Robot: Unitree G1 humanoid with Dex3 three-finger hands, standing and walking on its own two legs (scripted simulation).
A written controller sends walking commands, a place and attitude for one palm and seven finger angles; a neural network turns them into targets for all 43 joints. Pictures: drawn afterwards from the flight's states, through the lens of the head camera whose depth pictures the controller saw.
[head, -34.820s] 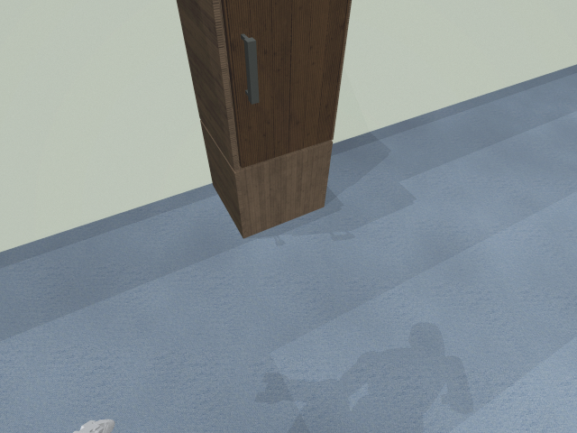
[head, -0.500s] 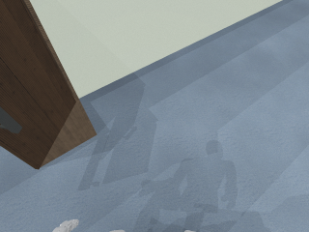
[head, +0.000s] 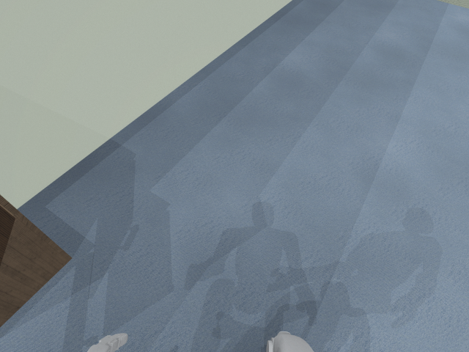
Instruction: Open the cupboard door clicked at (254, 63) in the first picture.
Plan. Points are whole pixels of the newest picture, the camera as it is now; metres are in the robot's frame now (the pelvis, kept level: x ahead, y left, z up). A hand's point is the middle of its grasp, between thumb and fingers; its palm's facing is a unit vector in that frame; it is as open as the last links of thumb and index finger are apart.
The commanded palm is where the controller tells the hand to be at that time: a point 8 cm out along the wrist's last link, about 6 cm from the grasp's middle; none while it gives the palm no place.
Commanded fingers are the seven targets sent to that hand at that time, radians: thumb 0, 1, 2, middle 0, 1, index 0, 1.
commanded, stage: walk to a spot facing it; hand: left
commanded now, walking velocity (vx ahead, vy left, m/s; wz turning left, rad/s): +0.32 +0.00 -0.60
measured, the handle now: out of the picture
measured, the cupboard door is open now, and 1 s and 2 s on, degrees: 43 43 43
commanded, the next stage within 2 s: turn to face it in 1.04 s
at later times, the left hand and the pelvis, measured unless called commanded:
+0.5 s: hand (183, 292) +0.26 +0.12 -0.20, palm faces -0.22 -0.96 -0.15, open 7.4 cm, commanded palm none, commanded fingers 0.00 0.90 0.90 -0.20 -0.30 -0.20 -0.30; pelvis +0.19 -0.05 -0.02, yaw -16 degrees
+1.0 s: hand (257, 186) +0.54 -0.04 -0.17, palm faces -0.38 -0.90 -0.21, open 7.2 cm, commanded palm none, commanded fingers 0.00 0.90 0.90 -0.20 -0.30 -0.20 -0.30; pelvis +0.40 -0.18 +0.00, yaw -24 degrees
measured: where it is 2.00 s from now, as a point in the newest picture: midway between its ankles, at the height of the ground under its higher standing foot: (301, 241)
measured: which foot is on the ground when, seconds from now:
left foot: down 0.00-0.14, up 0.16-0.44, down 0.46-0.82, up 0.84-1.00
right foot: up 0.00-0.12, down 0.14-0.46, up 0.48-0.80, down 0.82-1.00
